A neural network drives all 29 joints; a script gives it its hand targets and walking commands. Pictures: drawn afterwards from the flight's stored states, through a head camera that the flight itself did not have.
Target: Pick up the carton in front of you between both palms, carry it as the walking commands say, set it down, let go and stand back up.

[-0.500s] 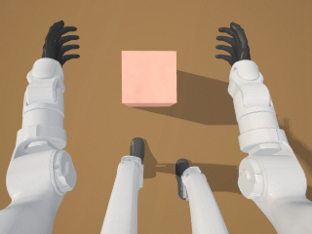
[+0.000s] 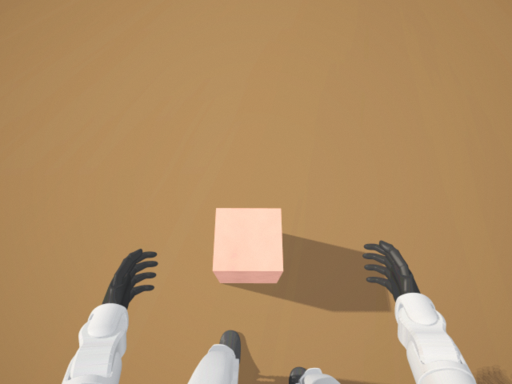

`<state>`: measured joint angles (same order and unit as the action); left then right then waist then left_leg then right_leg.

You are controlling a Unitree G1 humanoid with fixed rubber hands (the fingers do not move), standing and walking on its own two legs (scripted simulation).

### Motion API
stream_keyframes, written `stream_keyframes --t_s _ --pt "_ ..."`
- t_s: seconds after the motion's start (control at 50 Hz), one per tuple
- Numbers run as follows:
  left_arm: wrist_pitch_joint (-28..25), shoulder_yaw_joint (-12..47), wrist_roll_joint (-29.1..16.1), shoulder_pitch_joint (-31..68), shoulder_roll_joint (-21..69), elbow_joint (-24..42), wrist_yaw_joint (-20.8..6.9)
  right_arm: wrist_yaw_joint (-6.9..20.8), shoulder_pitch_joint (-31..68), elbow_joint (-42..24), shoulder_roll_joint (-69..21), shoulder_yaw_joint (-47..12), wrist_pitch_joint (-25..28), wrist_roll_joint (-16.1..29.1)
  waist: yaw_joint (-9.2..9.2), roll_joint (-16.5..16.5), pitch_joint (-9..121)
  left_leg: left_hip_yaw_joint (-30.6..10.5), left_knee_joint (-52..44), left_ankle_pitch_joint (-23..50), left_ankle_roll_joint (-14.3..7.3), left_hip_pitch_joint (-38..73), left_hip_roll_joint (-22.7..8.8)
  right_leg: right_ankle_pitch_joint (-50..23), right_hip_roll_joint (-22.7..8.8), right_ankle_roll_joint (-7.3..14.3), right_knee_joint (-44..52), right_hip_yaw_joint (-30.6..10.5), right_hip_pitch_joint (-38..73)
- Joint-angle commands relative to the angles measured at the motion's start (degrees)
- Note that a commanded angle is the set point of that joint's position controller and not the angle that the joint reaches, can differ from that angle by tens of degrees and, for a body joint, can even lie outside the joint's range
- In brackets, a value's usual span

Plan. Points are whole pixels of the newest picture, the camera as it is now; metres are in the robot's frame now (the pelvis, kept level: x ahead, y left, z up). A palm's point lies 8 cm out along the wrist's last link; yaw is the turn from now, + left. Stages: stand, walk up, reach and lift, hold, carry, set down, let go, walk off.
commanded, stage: let go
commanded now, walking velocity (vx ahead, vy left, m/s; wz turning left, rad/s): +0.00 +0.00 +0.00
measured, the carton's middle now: (248, 248) +0.47 +0.05 -0.63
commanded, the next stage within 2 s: stand in 0.68 s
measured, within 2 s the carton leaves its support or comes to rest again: neither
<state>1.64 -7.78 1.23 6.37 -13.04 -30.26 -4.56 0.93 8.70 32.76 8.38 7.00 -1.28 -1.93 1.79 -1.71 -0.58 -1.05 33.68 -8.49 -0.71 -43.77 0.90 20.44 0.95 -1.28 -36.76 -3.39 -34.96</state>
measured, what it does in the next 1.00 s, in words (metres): stands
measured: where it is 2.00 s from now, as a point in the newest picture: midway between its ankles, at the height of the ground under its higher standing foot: outside the picture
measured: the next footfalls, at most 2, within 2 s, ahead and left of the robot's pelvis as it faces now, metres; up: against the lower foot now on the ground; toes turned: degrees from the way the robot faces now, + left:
none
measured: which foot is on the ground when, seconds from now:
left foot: down 0.00-1.00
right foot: down 0.00-1.00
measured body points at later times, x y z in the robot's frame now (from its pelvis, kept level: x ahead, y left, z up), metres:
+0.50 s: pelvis +0.03 -0.02 +0.02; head +0.06 -0.01 +0.47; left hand +0.21 +0.21 -0.06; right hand +0.20 -0.26 -0.05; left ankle +0.07 +0.11 -0.72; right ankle -0.04 -0.14 -0.72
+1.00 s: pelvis +0.05 -0.02 +0.01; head +0.05 +0.00 +0.46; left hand +0.18 +0.27 -0.08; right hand +0.18 -0.31 -0.07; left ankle +0.07 +0.11 -0.72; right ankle -0.04 -0.14 -0.72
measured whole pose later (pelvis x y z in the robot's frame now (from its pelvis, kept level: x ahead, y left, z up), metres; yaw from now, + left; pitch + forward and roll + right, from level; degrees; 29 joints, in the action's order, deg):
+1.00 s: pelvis +0.05 -0.02 +0.01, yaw -1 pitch -1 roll +0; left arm 0.8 -4.3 0.8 -14.0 -18.1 -37.2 0.4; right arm -1.0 -10.7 42.4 16.6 4.3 0.5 -1.8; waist -0.2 -2.2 -0.7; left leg -0.5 32.4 -15.5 0.4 -15.8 0.0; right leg 23.5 1.4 0.2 -29.2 -4.1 -4.6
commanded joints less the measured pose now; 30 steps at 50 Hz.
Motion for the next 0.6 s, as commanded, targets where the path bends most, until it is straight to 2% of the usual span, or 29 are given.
stream_keyframes --t_s 0.0,0.12,0.22,0.3,0.4,0.58 --pt "-1.7 0.5 -0.5 -3.2 -4.6 7.6 0.6 0.6 -3.5 -6.0 5.6 0.0 1.9 0.9 -0.33 3.0 21.9 -0.6 -1.1 11.9 1.2 45.4 0.6 -5.4 1.2 0.6 10.7 3.2 -5.3" --pt "-1.6 2.7 -0.7 -14.6 -4.6 10.7 1.2 1.5 -13.2 -8.9 7.0 -1.8 2.3 1.5 -0.69 1.4 11.8 0.5 -6.0 13.2 1.5 50.4 1.4 -8.3 0.7 0.7 16.4 2.2 4.5" --pt "0.2 3.6 -1.4 -17.8 -5.1 12.7 1.2 2.4 -16.8 -11.6 7.6 -3.1 0.7 1.8 -1.43 -1.1 3.5 1.3 -8.0 10.5 1.7 54.1 2.4 -8.0 -0.4 0.9 19.6 1.7 5.7" --pt "2.3 3.4 -1.5 -18.4 -5.6 13.3 0.8 2.8 -17.8 -13.4 7.9 -3.6 -1.1 1.8 -1.64 -1.9 -0.4 1.9 -8.1 9.7 1.7 56.8 2.9 -8.0 -1.3 1.3 21.0 1.4 5.4" --pt "4.1 3.1 -1.1 -19.0 -5.6 12.5 0.7 3.0 -17.9 -13.8 8.0 -3.6 -3.0 1.7 -1.34 -1.2 -2.3 1.9 -7.8 11.0 1.6 57.8 3.0 -10.3 -1.4 1.3 20.9 1.2 6.9" --pt "4.2 3.3 -1.0 -20.0 -5.2 12.3 1.2 2.9 -19.3 -13.2 8.5 -2.8 -3.8 1.0 -1.72 0.5 1.9 0.6 -7.4 20.3 1.3 57.8 2.2 -19.1 0.4 0.4 18.8 1.2 12.6"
